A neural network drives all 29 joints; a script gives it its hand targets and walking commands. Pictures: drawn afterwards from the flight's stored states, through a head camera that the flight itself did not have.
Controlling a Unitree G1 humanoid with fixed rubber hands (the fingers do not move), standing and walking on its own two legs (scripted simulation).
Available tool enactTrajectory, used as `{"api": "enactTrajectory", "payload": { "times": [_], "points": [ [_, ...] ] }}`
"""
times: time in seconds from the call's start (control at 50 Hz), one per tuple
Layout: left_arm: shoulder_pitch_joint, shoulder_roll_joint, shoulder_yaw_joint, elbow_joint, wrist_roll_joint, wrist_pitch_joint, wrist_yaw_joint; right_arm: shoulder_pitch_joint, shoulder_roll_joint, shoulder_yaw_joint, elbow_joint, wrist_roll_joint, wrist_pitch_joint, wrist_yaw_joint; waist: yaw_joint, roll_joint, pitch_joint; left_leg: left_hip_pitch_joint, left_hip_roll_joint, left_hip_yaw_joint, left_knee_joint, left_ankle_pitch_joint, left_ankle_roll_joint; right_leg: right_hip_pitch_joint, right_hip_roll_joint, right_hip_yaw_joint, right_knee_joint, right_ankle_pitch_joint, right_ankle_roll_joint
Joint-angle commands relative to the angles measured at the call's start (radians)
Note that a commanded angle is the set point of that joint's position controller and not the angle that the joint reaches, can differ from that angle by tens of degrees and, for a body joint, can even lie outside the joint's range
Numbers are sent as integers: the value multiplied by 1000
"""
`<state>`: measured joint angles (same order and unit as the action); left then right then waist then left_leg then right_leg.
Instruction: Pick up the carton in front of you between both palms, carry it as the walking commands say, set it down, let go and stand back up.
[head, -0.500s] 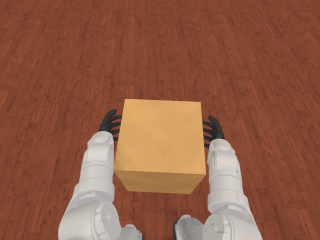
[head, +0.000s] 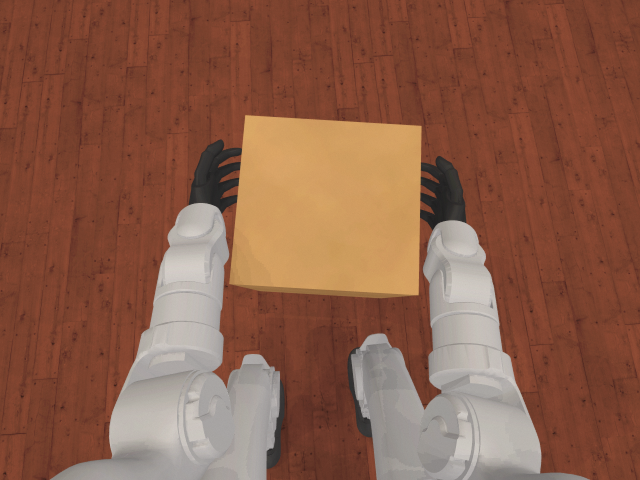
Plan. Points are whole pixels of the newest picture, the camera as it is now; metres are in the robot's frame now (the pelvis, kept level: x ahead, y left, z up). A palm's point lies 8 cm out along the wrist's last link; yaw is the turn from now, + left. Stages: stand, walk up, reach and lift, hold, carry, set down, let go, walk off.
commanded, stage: set down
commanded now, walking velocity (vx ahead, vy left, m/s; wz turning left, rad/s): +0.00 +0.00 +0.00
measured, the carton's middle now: (325, 224) +0.43 -0.04 -0.15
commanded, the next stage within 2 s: none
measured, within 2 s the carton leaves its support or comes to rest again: rests again in 1.36 s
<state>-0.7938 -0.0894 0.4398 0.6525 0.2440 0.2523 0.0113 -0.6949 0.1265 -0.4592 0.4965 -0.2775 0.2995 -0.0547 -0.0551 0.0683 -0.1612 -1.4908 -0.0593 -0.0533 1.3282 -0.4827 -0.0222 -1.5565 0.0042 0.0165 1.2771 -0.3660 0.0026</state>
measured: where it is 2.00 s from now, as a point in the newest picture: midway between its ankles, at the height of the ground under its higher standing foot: (318, 422)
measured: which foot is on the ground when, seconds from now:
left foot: down 0.00-1.00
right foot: down 0.00-1.00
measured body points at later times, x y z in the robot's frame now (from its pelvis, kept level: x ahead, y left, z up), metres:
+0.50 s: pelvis -0.03 +0.01 -0.13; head +0.27 -0.02 +0.21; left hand +0.48 +0.07 -0.24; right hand +0.44 -0.23 -0.24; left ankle +0.05 +0.13 -0.59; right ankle +0.10 -0.12 -0.59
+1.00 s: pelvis -0.04 -0.01 -0.22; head +0.31 -0.06 +0.04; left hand +0.51 +0.04 -0.39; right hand +0.47 -0.26 -0.39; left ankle +0.05 +0.13 -0.59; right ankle +0.10 -0.12 -0.59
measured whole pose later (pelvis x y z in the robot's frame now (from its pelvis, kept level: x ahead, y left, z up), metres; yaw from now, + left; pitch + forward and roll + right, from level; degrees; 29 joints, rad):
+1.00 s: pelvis -0.04 -0.01 -0.22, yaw +4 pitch +42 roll +4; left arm -1.33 0.08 0.28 0.86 0.03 0.22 0.22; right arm -1.28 -0.26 -0.33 0.81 -0.06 0.27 -0.05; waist -0.14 0.09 0.23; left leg -2.22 -0.12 -0.02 2.08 -0.60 -0.07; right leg -2.32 -0.01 0.04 2.04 -0.45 0.00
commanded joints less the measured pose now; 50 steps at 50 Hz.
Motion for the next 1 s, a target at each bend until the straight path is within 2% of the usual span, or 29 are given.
{"api": "enactTrajectory", "payload": {
  "times": [0.0, 0.22, 0.36, 0.48, 0.7, 0.9, 0.98],
  "points": [
    [-508, -965, -498, 97, -86, -1, -211, -612, 852, 554, 77, 104, -22, 253, -47, -39, -802, 90, -136, 50, -109, 161, 6, 620, 137, -29, -27, 263, 19],
    [-694, -924, -539, 39, -136, -43, -90, -755, 723, 511, 105, 173, -53, 279, -90, -10, -989, 45, -159, 63, 86, 203, -18, 370, 144, -70, 181, 286, 24],
    [-814, -897, -557, 7, -162, -31, -45, -849, 649, 493, 110, 209, -40, 291, -120, 5, -1040, 5, -171, 79, 198, 167, -21, 268, 137, -88, 288, 261, 31],
    [-901, -867, -526, 33, -166, -22, -34, -934, 602, 465, 133, 211, -29, 297, -137, -3, -1022, -86, -179, 95, 285, 116, -16, 199, 126, -94, 359, 229, 34],
    [-1039, -774, -486, 96, -199, -32, -37, -1070, 528, 458, 180, 234, -33, 291, -150, -40, -980, -276, -179, 131, 442, 49, -8, 163, 101, -86, 474, 203, 41],
    [-1156, -692, -540, 108, -288, -70, -44, -1188, 438, 514, 202, 319, -72, 279, -171, -50, -963, -376, -163, 151, 587, 54, -6, 193, 76, -70, 591, 254, 40],
    [-1215, -692, -599, 44, -335, -85, -41, -1278, 433, 565, 126, 382, -86, 274, -184, -58, -1082, -327, -157, 157, 636, 103, -4, 244, 75, -70, 632, 320, 42]
  ]
}}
